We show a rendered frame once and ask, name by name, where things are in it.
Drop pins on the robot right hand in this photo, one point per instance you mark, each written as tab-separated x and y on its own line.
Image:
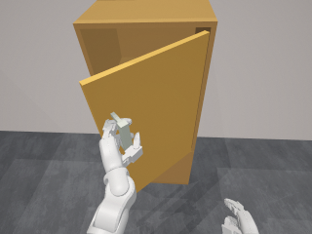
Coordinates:
243	224

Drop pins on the robot left forearm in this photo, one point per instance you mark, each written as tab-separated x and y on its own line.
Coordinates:
112	214

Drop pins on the cupboard door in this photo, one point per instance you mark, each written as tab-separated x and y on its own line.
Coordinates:
160	92

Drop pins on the robot left hand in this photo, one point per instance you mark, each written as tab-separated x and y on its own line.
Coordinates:
109	146

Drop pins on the handle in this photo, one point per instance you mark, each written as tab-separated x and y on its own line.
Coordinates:
124	131

